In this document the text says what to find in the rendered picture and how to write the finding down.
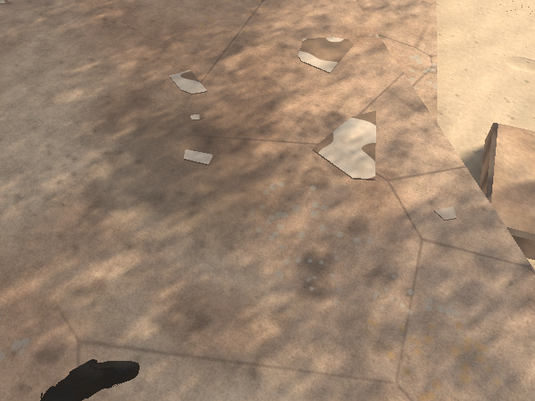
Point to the left robot hand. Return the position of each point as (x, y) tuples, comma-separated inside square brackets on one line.
[(89, 378)]

